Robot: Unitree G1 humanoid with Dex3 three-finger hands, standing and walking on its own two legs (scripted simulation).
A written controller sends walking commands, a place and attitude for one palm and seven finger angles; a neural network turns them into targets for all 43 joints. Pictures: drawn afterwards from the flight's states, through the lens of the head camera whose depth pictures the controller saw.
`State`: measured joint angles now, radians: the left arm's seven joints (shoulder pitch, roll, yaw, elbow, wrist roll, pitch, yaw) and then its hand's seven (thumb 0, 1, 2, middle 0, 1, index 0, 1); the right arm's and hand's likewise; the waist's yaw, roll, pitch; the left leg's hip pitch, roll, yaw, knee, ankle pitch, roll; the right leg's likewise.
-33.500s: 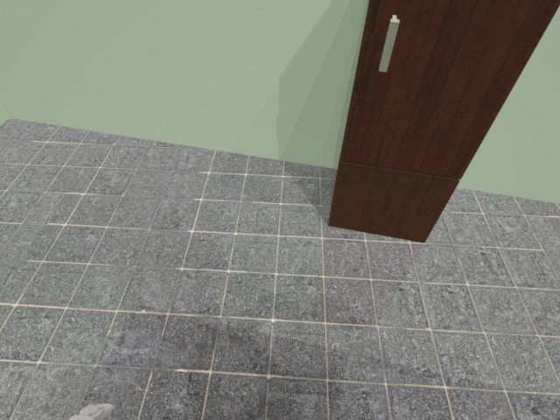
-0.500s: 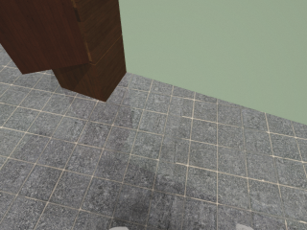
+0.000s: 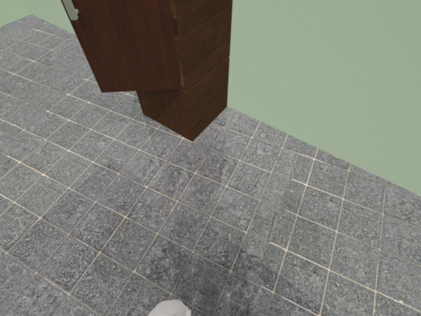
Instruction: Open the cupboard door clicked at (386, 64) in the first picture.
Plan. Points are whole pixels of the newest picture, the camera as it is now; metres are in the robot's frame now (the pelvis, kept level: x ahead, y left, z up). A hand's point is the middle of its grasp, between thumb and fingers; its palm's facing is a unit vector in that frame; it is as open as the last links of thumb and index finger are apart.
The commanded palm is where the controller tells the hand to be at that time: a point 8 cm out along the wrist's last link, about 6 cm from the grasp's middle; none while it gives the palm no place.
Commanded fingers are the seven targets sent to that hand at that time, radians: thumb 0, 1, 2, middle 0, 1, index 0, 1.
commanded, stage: turn to face it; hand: left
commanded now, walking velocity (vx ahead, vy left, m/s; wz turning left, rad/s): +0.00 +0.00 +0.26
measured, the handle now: out of the picture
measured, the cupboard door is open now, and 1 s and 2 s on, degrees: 40 40 40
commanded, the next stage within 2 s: take the last steps up to it in 0.04 s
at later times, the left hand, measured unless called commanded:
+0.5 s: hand out of the picture +0.03 +0.22 -0.16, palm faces +0.25 -0.94 -0.24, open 7.3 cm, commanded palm none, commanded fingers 0.00 0.90 0.90 -0.20 -0.30 -0.20 -0.30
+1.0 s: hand (68, 283) +0.19 +0.34 -0.16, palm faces +0.28 -0.94 -0.20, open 7.4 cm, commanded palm none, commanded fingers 0.00 0.90 0.90 -0.20 -0.30 -0.20 -0.30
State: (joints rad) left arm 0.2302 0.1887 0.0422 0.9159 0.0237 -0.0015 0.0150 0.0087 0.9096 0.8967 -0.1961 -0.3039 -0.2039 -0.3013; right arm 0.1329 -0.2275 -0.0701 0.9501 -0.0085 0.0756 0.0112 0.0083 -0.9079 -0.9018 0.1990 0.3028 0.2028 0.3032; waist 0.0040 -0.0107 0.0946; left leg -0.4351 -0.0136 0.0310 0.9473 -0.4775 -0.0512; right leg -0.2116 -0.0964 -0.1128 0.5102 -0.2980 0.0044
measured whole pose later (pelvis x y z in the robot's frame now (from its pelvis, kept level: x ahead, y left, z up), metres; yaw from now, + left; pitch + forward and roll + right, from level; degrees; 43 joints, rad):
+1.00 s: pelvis +0.18 +0.15 +0.00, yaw +12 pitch +0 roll +2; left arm 0.20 0.17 0.07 1.01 0.02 0.00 -0.02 0.01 0.92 0.90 -0.19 -0.30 -0.20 -0.30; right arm 0.24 -0.19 -0.04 1.01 -0.03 -0.04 -0.01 -0.01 -0.94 -0.90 0.20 0.30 0.21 0.30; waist 0.02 -0.01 0.05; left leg -0.20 -0.02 0.18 0.41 -0.21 0.06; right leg -0.51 -0.12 -0.12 0.92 -0.33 0.00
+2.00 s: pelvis +0.51 +0.30 +0.00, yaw +9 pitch +1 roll +1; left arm 0.15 0.17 0.02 1.04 0.01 -0.04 0.01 0.01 0.92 0.90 -0.19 -0.30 -0.20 -0.30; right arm 0.31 -0.17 -0.02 1.12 -0.01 0.00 -0.03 0.00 -0.92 -0.90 0.20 0.30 0.20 0.30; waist -0.04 0.02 0.01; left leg -0.16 0.03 0.15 0.49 -0.33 -0.01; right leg -0.30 -0.04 -0.11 0.54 -0.26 -0.04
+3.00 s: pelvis +0.49 +0.28 +0.00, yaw +10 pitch +0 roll +0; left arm 0.26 0.16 0.01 1.14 0.00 -0.01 0.02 0.01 0.93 0.90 -0.20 -0.30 -0.20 -0.30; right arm 0.30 -0.13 -0.01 1.16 -0.02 0.01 -0.03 0.00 -0.91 -0.90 0.20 0.30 0.20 0.30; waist -0.01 0.00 0.02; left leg -0.14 0.06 0.11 0.38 -0.23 -0.03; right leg -0.13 0.01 -0.04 0.39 -0.25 -0.03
